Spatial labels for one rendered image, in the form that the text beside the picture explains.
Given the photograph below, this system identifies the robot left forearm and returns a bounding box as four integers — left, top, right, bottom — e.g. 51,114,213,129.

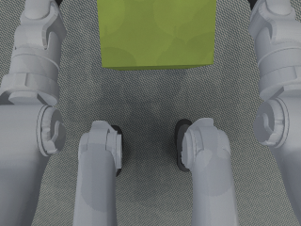
0,0,67,106

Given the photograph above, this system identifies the robot left shin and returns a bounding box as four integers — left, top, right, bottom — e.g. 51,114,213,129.
78,121,119,170

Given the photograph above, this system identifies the robot right forearm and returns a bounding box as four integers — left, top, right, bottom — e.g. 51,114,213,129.
247,0,301,101

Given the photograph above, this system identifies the robot left thigh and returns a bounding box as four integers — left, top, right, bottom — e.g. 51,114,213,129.
72,128,122,226

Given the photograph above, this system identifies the right robot hand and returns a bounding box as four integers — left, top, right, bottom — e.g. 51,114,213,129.
247,0,258,10

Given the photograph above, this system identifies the right robot upper arm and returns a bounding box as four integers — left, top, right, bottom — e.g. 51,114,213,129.
252,97,301,226

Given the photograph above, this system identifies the carton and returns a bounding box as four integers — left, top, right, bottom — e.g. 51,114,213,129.
97,0,216,71

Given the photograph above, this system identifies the left robot upper arm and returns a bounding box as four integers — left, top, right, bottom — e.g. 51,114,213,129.
0,105,67,226

